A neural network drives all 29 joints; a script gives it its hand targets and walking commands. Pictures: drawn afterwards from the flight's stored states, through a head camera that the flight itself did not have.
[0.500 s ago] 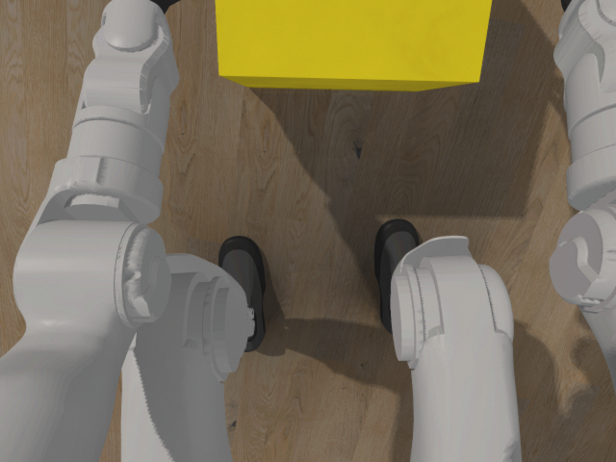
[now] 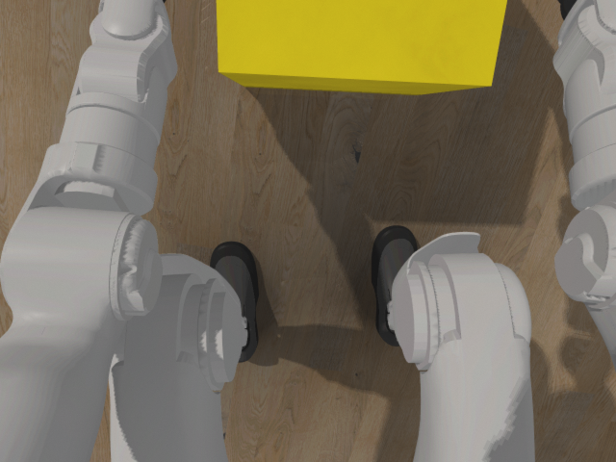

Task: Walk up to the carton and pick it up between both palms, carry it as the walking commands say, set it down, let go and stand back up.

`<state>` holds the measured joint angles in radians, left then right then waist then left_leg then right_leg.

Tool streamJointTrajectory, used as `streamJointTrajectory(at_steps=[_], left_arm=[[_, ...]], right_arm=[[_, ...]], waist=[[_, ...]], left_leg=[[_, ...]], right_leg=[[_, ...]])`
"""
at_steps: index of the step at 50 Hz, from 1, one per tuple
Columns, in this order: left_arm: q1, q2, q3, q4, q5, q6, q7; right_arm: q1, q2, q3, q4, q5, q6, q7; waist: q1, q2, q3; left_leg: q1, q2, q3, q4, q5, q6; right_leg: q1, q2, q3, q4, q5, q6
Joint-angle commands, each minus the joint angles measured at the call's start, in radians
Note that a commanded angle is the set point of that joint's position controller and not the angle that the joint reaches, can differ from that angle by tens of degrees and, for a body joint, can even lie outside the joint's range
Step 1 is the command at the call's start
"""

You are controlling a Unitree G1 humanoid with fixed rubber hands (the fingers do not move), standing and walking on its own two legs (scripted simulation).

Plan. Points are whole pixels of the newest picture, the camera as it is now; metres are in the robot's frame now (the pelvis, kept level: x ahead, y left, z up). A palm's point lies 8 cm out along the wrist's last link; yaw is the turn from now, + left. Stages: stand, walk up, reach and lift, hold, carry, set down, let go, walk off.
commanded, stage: reach and lift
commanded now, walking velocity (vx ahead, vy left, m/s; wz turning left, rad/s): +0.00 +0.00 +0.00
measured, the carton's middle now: out of the picture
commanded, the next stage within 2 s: none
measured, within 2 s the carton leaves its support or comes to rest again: leaves its support in 1.42 s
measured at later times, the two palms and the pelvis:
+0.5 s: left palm out of the picture +0.56 +0.09 -0.21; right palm out of the picture +0.52 -0.25 -0.20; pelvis +0.00 +0.00 +0.00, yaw +0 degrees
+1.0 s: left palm out of the picture +0.56 +0.09 -0.21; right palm out of the picture +0.52 -0.25 -0.20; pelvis +0.00 +0.00 +0.00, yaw +0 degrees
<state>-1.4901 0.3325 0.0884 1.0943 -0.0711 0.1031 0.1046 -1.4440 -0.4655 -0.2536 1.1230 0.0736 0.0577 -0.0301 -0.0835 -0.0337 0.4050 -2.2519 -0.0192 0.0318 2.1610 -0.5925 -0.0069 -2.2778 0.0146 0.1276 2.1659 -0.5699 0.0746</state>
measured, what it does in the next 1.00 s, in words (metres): stands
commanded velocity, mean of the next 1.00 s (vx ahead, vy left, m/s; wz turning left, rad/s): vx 0.00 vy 0.00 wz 0.00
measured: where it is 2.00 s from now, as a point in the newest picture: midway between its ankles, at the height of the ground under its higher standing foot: (316, 311)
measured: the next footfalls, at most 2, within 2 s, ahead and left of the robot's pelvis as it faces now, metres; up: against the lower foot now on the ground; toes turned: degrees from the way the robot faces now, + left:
none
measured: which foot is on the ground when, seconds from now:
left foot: down 0.00-1.00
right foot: down 0.00-1.00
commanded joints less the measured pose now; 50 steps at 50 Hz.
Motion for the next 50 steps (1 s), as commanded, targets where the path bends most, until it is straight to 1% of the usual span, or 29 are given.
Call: streamJointTrajectory(at_steps=[1,3,4,5,7,11,12,13,14,15,18,20,23,24,25,26,27,28,31,35,36,37,41,42,44,45,48,49,50], left_arm=[[-0.325,0.124,-0.025,-0.110,-0.130,-0.023,0.003],[-0.345,0.122,-0.025,-0.120,-0.134,-0.025,0.003],[-0.330,0.109,-0.024,-0.081,-0.120,-0.019,0.002],[-0.353,0.117,-0.032,-0.102,-0.137,-0.021,0.003],[-0.364,0.095,-0.040,-0.105,-0.125,-0.021,-0.003],[-0.363,0.057,-0.042,-0.084,-0.119,-0.022,-0.004],[-0.395,0.046,-0.052,-0.120,-0.132,-0.025,-0.003],[-0.383,0.049,-0.046,-0.095,-0.131,-0.021,-0.003],[-0.416,0.032,-0.064,-0.130,-0.140,-0.027,-0.005],[-0.410,0.018,-0.074,-0.125,-0.135,-0.027,-0.008],[-0.399,-0.026,-0.080,-0.099,-0.151,-0.025,-0.013],[-0.411,-0.045,-0.083,-0.117,-0.138,-0.029,-0.016],[-0.399,-0.084,-0.060,-0.109,-0.123,-0.032,-0.018],[-0.411,-0.093,-0.074,-0.104,-0.122,-0.031,-0.021],[-0.391,-0.131,-0.066,-0.079,-0.113,-0.024,-0.029],[-0.442,-0.170,-0.071,-0.116,-0.113,-0.024,-0.044],[-0.440,-0.219,-0.066,-0.116,-0.099,-0.024,-0.052],[-0.456,-0.272,-0.070,-0.120,-0.099,-0.023,-0.070],[-0.500,-0.444,-0.100,-0.125,-0.102,-0.010,-0.123],[-0.526,-0.643,-0.115,-0.129,-0.080,0.022,-0.192],[-0.511,-0.677,-0.109,-0.137,-0.077,0.028,-0.205],[-0.513,-0.697,-0.117,-0.151,-0.085,0.032,-0.214],[-0.513,-0.743,-0.133,-0.170,-0.087,0.051,-0.232],[-0.530,-0.763,-0.142,-0.177,-0.094,0.050,-0.233],[-0.524,-0.763,-0.147,-0.183,-0.095,0.054,-0.237],[-0.515,-0.778,-0.135,-0.172,-0.096,0.055,-0.240],[-0.563,-0.788,-0.170,-0.206,-0.114,0.053,-0.238],[-0.546,-0.794,-0.164,-0.191,-0.104,0.055,-0.242],[-0.547,-0.800,-0.152,-0.184,-0.104,0.061,-0.244]], right_arm=[[-0.317,-0.139,0.047,-0.025,0.153,-0.034,0.010],[-0.333,-0.127,0.060,-0.025,0.148,-0.034,0.008],[-0.314,-0.121,0.061,-0.002,0.156,-0.032,0.009],[-0.324,-0.110,0.065,0.000,0.147,-0.028,0.006],[-0.331,-0.081,0.075,0.008,0.159,-0.025,0.012],[-0.349,-0.067,0.073,-0.009,0.144,-0.033,0.006],[-0.390,-0.073,0.069,-0.042,0.137,-0.038,0.002],[-0.368,-0.069,0.077,-0.019,0.141,-0.036,0.001],[-0.363,-0.056,0.074,-0.008,0.130,-0.036,0.001],[-0.374,-0.053,0.067,-0.028,0.132,-0.040,0.000],[-0.376,-0.020,0.093,-0.017,0.122,-0.042,-0.001],[-0.389,0.021,0.105,-0.032,0.133,-0.039,0.013],[-0.414,0.068,0.116,-0.061,0.127,-0.044,0.019],[-0.436,0.080,0.123,-0.078,0.136,-0.042,0.025],[-0.425,0.119,0.136,-0.051,0.139,-0.035,0.034],[-0.452,0.176,0.150,-0.058,0.132,-0.029,0.048],[-0.453,0.221,0.146,-0.057,0.127,-0.027,0.059],[-0.513,0.285,0.166,-0.111,0.134,-0.027,0.076],[-0.549,0.453,0.198,-0.099,0.123,-0.003,0.128],[-0.554,0.677,0.208,-0.094,0.106,0.042,0.209],[-0.563,0.697,0.214,-0.120,0.107,0.047,0.223],[-0.574,0.708,0.213,-0.133,0.109,0.050,0.233],[-0.571,0.740,0.224,-0.163,0.115,0.061,0.261],[-0.571,0.753,0.231,-0.160,0.122,0.064,0.267],[-0.586,0.755,0.235,-0.189,0.126,0.066,0.272],[-0.613,0.767,0.255,-0.219,0.135,0.063,0.272],[-0.622,0.770,0.252,-0.219,0.148,0.065,0.273],[-0.592,0.784,0.244,-0.177,0.134,0.072,0.276],[-0.620,0.779,0.254,-0.204,0.145,0.070,0.281]], waist=[[-0.038,0.081,-1.068],[-0.044,0.040,-1.085],[-0.037,0.075,-1.063],[-0.051,0.046,-1.068],[-0.037,0.064,-1.036],[-0.048,0.080,-1.034],[-0.058,0.081,-1.052],[-0.052,0.064,-1.059],[-0.072,0.072,-1.065],[-0.061,0.123,-1.082],[-0.071,0.057,-1.056],[-0.045,0.092,-1.055],[-0.040,0.062,-1.051],[-0.026,0.084,-1.058],[-0.021,0.083,-1.047],[-0.027,0.060,-1.041],[-0.018,0.086,-1.021],[-0.012,0.069,-1.030],[-0.026,0.069,-1.014],[-0.025,0.097,-0.928],[-0.012,0.105,-0.918],[-0.024,0.100,-0.940],[-0.025,0.109,-0.954],[-0.013,0.124,-0.961],[-0.014,0.130,-0.962],[-0.002,0.093,-0.977],[-0.014,0.121,-0.982],[-0.022,0.106,-0.953],[-0.010,0.115,-0.967]], left_leg=[[0.632,-0.032,-0.036,-0.089,0.396,-0.047],[0.634,-0.033,-0.037,-0.081,0.405,-0.044],[0.639,-0.033,-0.032,-0.089,0.372,-0.047],[0.623,-0.032,-0.038,-0.083,0.387,-0.044],[0.616,-0.034,-0.029,-0.096,0.355,-0.044],[0.633,-0.044,-0.031,-0.096,0.364,-0.048],[0.634,-0.046,-0.039,-0.097,0.376,-0.050],[0.632,-0.047,-0.032,-0.093,0.382,-0.050],[0.639,-0.050,-0.036,-0.098,0.381,-0.054],[0.670,-0.051,-0.041,-0.097,0.388,-0.055],[0.627,-0.060,-0.032,-0.094,0.382,-0.052],[0.659,-0.059,-0.030,-0.098,0.393,-0.052],[0.647,-0.065,-0.031,-0.105,0.397,-0.047],[0.656,-0.066,-0.027,-0.105,0.396,-0.047],[0.657,-0.066,-0.028,-0.109,0.376,-0.046],[0.635,-0.069,-0.026,-0.106,0.373,-0.043],[0.633,-0.071,-0.024,-0.108,0.377,-0.045],[0.614,-0.078,-0.018,-0.104,0.369,-0.037],[0.602,-0.086,-0.013,-0.090,0.361,-0.036],[0.558,-0.092,-0.007,-0.098,0.330,-0.027],[0.554,-0.094,-0.010,-0.098,0.342,-0.023],[0.570,-0.093,-0.016,-0.092,0.344,-0.021],[0.572,-0.089,-0.016,-0.085,0.357,-0.018],[0.584,-0.095,-0.007,-0.079,0.358,-0.023],[0.592,-0.092,-0.007,-0.077,0.359,-0.018],[0.572,-0.097,-0.005,-0.073,0.380,-0.012],[0.590,-0.090,-0.008,-0.073,0.370,-0.013],[0.564,-0.091,-0.008,-0.075,0.369,-0.012],[0.576,-0.091,-0.007,-0.077,0.366,-0.011]], right_leg=[[0.386,-0.022,-0.187,-0.098,0.333,-0.043],[0.416,-0.022,-0.189,-0.097,0.342,-0.039],[0.417,-0.024,-0.188,-0.102,0.320,-0.041],[0.419,-0.022,-0.188,-0.098,0.337,-0.039],[0.420,-0.018,-0.185,-0.110,0.308,-0.043],[0.419,-0.012,-0.192,-0.110,0.317,-0.043],[0.426,-0.014,-0.191,-0.103,0.329,-0.047],[0.450,-0.010,-0.194,-0.106,0.341,-0.042],[0.458,-0.012,-0.196,-0.105,0.347,-0.046],[0.444,-0.013,-0.192,-0.097,0.347,-0.052],[0.473,-0.009,-0.196,-0.109,0.345,-0.050],[0.456,-0.006,-0.190,-0.110,0.347,-0.052],[0.487,-0.001,-0.197,-0.106,0.364,-0.049],[0.493,-0.002,-0.188,-0.113,0.360,-0.053],[0.493,-0.001,-0.192,-0.107,0.344,-0.050],[0.500,0.004,-0.194,-0.109,0.346,-0.047],[0.487,0.007,-0.190,-0.105,0.350,-0.052],[0.502,0.009,-0.191,-0.108,0.348,-0.051],[0.502,0.013,-0.196,-0.101,0.337,-0.057],[0.409,0.026,-0.206,-0.094,0.304,-0.064],[0.382,0.029,-0.203,-0.091,0.301,-0.067],[0.371,0.029,-0.209,-0.079,0.298,-0.068],[0.357,0.029,-0.218,-0.072,0.310,-0.067],[0.353,0.026,-0.210,-0.074,0.307,-0.075],[0.344,0.029,-0.209,-0.077,0.301,-0.073],[0.373,0.030,-0.212,-0.077,0.319,-0.068],[0.350,0.025,-0.209,-0.076,0.316,-0.073],[0.335,0.026,-0.214,-0.077,0.318,-0.070],[0.340,0.026,-0.210,-0.078,0.313,-0.070]])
